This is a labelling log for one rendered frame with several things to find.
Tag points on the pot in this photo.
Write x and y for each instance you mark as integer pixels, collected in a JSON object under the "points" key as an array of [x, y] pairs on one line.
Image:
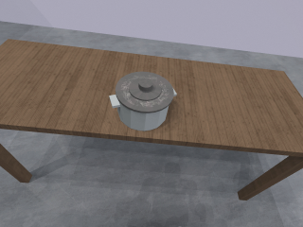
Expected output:
{"points": [[139, 121]]}

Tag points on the table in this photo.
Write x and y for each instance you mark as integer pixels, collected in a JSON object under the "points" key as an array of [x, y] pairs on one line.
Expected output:
{"points": [[63, 89]]}

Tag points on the knob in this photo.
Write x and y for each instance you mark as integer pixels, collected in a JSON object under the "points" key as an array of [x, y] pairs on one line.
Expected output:
{"points": [[145, 85]]}

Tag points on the lid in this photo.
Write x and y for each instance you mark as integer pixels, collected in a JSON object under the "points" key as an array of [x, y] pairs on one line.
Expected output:
{"points": [[146, 102]]}

